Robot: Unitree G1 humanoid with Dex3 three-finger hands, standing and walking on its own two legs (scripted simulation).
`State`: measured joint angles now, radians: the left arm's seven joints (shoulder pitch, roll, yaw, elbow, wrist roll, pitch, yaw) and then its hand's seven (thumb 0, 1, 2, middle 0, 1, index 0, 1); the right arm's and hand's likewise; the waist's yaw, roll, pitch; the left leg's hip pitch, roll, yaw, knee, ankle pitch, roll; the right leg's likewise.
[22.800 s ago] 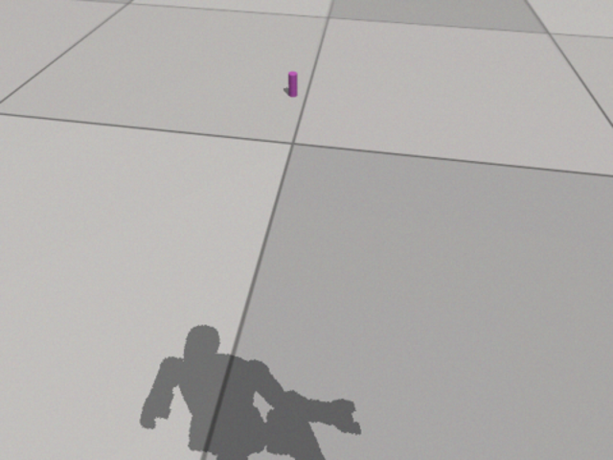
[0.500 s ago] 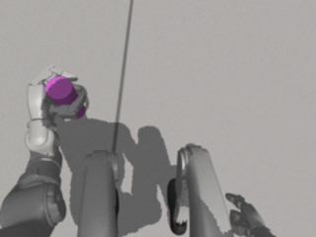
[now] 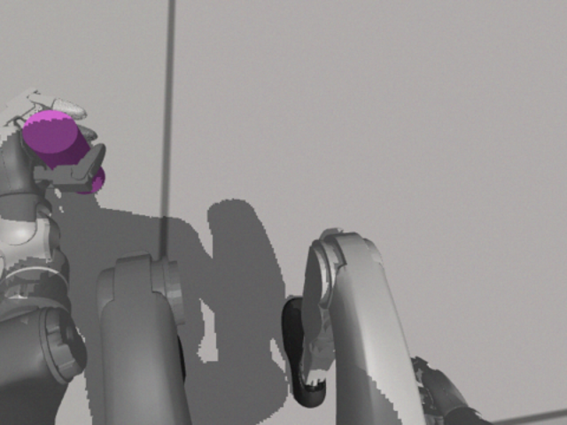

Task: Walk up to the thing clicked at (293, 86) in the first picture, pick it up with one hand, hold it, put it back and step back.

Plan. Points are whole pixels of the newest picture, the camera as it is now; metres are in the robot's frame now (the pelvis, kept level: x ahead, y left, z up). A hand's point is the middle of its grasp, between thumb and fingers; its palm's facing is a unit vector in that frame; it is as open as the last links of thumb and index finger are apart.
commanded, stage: crouch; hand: left
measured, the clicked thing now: (70, 157) +0.46 +0.24 -0.10
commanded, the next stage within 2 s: lower in 0.34 s
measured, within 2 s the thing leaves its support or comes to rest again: rests again in 1.56 s
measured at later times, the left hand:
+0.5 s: hand (84, 158) +0.47 +0.23 -0.12, palm faces +0.15 -0.99 -0.03, open 7.5 cm
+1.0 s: hand (98, 169) +0.48 +0.23 -0.18, palm faces +0.17 -0.98 -0.03, open 7.5 cm
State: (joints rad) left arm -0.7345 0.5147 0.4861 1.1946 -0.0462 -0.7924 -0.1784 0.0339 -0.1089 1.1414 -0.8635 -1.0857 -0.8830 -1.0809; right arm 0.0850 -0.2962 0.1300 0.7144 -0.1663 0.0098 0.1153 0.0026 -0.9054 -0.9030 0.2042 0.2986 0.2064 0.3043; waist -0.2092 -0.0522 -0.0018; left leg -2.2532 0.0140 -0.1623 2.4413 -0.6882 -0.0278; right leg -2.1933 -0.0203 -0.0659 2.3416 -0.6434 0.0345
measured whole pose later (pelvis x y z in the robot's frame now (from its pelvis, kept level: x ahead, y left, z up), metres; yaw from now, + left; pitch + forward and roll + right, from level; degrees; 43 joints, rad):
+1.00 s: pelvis +0.00 +0.01 -0.03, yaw -6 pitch +19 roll -15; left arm -0.76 0.77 0.45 1.39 -0.03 -0.97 -0.04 0.03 -0.11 1.15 -0.87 -1.08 -0.89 -1.07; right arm -0.09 -0.36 0.40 0.61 -0.31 0.04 0.15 0.00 -0.91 -0.90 0.21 0.30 0.21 0.30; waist -0.28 -0.20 0.24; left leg -2.25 0.00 -0.32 2.61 -0.72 -0.03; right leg -2.12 0.01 -0.18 2.39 -0.63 0.07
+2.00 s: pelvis -0.01 +0.02 -0.03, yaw -9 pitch +14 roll -19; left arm -0.77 0.91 0.44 1.53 -0.04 -1.11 0.02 0.01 -0.02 0.86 -0.88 -0.94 -0.90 -0.92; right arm -0.18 -0.37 0.55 0.56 -0.38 0.04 0.14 0.00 -0.91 -0.89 0.21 0.30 0.21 0.30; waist -0.31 -0.29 0.31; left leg -2.22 0.00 -0.40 2.64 -0.73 -0.02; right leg -2.06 0.05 -0.24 2.35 -0.60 0.09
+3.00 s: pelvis -0.01 +0.02 +0.01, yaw -4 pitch +26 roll -14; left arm -0.63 0.78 0.46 1.04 0.11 -0.52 -0.10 -0.01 -0.55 0.09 -0.09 -0.07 -0.08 -0.07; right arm 0.03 -0.28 0.21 0.58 -0.11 0.14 0.10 0.00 -0.94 -0.91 0.21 0.30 0.21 0.31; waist -0.17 -0.10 0.01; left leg -2.24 0.02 -0.20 2.45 -0.68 0.03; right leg -2.12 0.00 -0.12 2.27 -0.62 0.03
